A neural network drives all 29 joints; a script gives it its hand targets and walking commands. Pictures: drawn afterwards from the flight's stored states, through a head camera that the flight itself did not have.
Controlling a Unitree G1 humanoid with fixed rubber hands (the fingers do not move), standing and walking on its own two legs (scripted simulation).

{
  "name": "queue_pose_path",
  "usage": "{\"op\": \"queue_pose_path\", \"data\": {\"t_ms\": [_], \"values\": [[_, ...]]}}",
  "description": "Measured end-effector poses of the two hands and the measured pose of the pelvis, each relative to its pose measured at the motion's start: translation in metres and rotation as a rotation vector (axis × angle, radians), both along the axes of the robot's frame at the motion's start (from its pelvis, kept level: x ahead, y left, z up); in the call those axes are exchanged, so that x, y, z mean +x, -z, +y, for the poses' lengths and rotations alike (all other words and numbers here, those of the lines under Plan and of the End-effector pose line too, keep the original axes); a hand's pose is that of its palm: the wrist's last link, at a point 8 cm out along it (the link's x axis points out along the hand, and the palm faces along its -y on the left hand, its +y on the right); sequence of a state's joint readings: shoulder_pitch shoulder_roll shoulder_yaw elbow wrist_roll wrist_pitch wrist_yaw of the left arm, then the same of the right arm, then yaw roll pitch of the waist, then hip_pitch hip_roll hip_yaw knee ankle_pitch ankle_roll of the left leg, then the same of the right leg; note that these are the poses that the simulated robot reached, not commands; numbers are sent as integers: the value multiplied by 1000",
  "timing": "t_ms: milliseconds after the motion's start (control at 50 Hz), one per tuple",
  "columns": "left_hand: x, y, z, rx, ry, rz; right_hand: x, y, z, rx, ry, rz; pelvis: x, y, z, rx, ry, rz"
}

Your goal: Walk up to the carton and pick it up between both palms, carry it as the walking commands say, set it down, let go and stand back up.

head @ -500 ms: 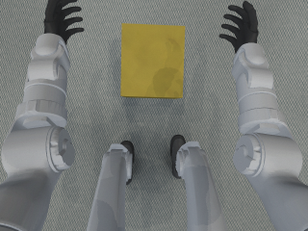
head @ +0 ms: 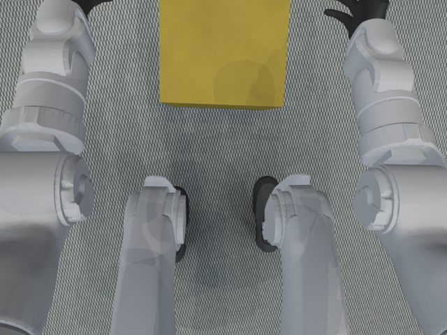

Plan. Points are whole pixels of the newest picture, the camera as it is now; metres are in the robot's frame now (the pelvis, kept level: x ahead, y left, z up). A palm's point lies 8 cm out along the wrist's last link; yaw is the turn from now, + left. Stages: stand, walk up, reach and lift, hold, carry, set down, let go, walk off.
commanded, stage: reach and lift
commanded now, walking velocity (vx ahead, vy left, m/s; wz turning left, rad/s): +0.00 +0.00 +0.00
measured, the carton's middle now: (222, 44) +0.56 +0.00 -0.35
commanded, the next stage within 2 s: none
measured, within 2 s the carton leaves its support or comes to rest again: neither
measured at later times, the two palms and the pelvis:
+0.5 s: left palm (111, 42) +0.54 +0.20 -0.26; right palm (325, 51) +0.53 -0.19 -0.26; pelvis -0.01 +0.00 -0.07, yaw +0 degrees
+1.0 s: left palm (119, 40) +0.54 +0.18 -0.27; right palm (321, 48) +0.53 -0.19 -0.27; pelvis -0.01 +0.00 -0.08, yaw +1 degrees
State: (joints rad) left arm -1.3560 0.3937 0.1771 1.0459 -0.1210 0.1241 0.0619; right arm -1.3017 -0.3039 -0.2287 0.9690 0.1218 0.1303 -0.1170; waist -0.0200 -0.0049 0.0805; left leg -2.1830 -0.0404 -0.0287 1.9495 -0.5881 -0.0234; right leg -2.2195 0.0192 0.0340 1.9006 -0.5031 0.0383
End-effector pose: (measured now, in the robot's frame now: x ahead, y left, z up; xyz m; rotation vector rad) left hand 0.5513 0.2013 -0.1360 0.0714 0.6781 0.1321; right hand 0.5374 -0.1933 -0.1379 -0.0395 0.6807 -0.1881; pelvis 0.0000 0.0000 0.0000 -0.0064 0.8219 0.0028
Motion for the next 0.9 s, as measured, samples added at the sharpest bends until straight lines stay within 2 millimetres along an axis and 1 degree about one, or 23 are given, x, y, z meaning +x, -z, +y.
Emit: {"op": "queue_pose_path", "data": {"t_ms": [100,200,400,480,600,740,900], "values": [[-2,31,0,3,-4,14,-1,30,0,-3,2,15,-1,18,0,-2,-2,-26],[-4,59,-1,2,-4,25,-1,56,-1,-3,4,26,-2,35,0,-3,-5,-52],[-10,108,-4,-3,0,54,-5,105,1,9,1,56,-7,64,0,-5,-9,-100],[-15,125,-5,-9,0,75,-10,121,3,13,1,80,-9,72,-1,-6,-12,-146],[-15,135,-4,-7,3,87,-9,131,1,12,3,88,-9,79,-1,-7,-15,-180],[-8,134,-6,-8,9,69,-3,130,-1,11,5,69,-9,85,-1,-8,-19,-197],[-10,134,-11,-13,17,69,-4,130,2,16,-2,73,-12,86,-1,-7,-20,-206]]}}
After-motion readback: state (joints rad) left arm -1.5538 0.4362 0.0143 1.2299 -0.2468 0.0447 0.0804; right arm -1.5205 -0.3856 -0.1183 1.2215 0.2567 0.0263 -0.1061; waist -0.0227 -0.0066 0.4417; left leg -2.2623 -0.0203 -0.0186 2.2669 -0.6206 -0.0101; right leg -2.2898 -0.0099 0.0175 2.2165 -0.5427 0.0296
